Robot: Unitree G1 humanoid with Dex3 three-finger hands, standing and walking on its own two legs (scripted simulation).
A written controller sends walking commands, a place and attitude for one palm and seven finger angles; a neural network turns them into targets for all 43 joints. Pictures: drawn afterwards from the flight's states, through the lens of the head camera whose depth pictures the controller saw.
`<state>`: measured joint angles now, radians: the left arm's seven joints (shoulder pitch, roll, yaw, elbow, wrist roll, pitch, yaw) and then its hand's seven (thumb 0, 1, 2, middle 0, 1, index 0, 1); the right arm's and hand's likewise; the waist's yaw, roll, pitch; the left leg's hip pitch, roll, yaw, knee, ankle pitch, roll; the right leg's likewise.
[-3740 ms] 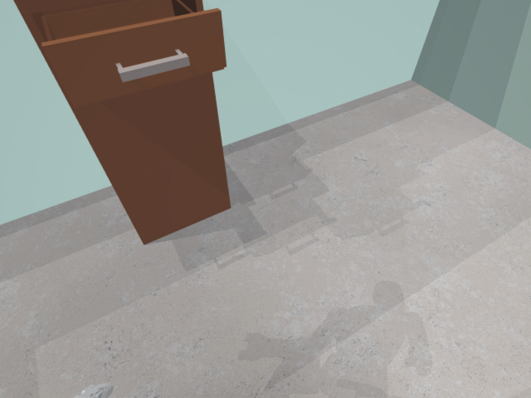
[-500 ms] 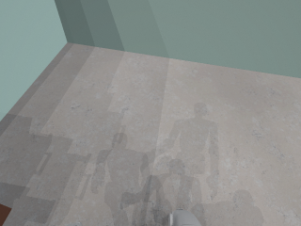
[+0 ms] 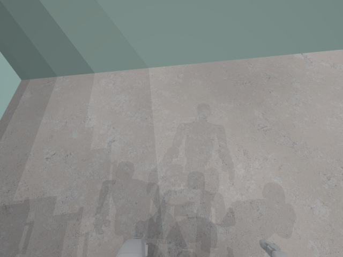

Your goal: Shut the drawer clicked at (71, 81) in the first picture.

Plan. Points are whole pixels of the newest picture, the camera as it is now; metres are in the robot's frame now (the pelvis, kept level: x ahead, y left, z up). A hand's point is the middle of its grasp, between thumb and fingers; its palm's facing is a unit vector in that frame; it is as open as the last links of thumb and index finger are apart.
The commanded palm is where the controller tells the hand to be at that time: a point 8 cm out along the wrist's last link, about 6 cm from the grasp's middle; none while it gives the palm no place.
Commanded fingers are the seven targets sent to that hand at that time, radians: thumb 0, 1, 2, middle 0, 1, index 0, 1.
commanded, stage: walk to a spot facing it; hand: left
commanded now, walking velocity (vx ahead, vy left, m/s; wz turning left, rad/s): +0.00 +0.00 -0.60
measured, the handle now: out of the picture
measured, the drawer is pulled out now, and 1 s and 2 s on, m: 0.19 0.19 0.19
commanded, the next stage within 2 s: turn to face it in 1.04 s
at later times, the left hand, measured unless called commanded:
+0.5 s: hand out of the picture +0.14 +0.23 -0.16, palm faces -0.27 -0.94 -0.22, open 7.4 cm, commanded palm none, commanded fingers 0.00 0.90 0.90 -0.20 -0.30 -0.20 -0.30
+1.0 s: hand out of the picture +0.13 +0.12 -0.15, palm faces -0.46 -0.87 -0.21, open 7.4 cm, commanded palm none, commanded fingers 0.00 0.90 0.90 -0.20 -0.30 -0.20 -0.30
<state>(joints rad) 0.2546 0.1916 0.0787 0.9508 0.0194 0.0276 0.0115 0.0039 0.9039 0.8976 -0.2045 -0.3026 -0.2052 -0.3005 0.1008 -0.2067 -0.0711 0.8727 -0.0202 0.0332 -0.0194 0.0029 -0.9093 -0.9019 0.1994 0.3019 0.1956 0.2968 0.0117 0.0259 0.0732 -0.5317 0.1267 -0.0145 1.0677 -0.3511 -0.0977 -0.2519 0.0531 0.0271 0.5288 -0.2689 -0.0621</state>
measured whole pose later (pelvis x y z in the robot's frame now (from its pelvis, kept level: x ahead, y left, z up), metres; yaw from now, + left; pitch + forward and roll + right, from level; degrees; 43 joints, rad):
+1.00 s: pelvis +0.03 -0.03 +0.01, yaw -32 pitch -1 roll +0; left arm 0.36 0.14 0.04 1.01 0.02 -0.05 0.00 0.00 0.90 0.90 -0.21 -0.30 -0.21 -0.30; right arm 0.21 -0.23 -0.07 0.96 -0.03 0.02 0.02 0.01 -0.91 -0.90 0.20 0.30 0.19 0.30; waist 0.01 0.05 0.02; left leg -0.59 0.13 0.04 0.99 -0.19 -0.09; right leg -0.04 0.07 0.01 0.33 -0.28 -0.08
